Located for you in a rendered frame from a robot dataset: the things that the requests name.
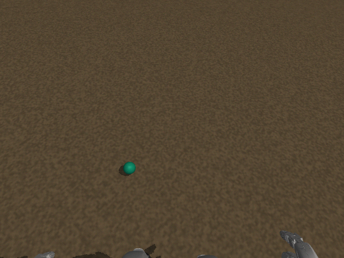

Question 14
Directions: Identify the right robot hand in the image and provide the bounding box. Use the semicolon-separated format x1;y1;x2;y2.
280;231;318;258

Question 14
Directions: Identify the ball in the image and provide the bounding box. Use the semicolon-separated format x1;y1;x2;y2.
123;162;135;174

